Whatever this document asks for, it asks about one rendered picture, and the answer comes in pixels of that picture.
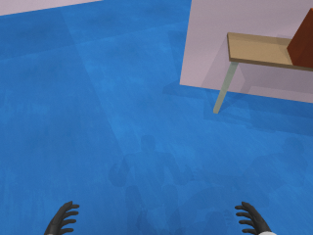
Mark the robot left hand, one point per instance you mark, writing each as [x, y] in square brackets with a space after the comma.
[57, 222]

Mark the robot right hand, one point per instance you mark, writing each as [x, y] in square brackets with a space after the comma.
[257, 221]

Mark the carton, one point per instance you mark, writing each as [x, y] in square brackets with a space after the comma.
[301, 46]

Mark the table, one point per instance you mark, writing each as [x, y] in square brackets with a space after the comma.
[255, 50]

